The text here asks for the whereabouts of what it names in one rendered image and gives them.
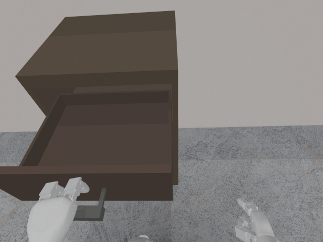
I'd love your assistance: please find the cabinet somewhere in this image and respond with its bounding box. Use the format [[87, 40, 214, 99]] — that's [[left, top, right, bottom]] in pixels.
[[15, 11, 178, 185]]

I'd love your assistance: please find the handle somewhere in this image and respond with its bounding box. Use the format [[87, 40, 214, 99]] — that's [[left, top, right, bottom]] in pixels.
[[73, 188, 107, 221]]

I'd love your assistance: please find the robot right hand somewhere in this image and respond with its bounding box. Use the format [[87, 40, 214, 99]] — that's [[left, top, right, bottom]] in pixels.
[[235, 198, 275, 242]]

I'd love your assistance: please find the robot left hand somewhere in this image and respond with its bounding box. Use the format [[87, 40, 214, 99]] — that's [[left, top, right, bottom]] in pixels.
[[27, 177, 90, 242]]

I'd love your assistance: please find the drawer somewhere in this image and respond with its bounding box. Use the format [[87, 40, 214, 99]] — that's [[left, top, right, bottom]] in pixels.
[[0, 90, 173, 201]]

